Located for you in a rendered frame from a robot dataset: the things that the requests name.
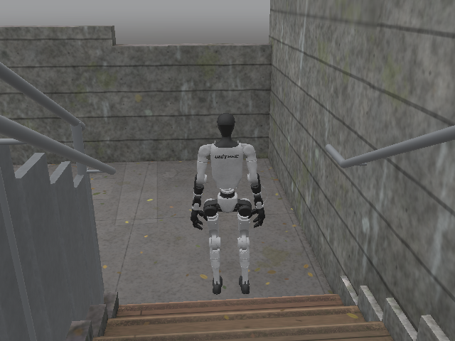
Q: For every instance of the robot left hand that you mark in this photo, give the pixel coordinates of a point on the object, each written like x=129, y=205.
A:
x=195, y=219

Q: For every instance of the right robot upper arm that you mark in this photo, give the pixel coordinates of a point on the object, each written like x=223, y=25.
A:
x=251, y=159

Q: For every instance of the right robot foot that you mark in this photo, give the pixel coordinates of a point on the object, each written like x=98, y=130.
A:
x=244, y=288

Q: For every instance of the left robot upper arm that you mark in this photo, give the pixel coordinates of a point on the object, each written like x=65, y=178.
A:
x=202, y=163

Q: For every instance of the robot right forearm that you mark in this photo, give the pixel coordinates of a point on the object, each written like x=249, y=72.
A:
x=257, y=193

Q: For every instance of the robot left forearm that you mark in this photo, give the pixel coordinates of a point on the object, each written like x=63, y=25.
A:
x=197, y=195

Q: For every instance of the robot right thigh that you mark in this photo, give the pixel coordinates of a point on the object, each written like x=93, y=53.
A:
x=244, y=208

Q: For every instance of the robot right hand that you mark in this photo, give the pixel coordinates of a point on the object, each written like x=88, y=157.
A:
x=259, y=218

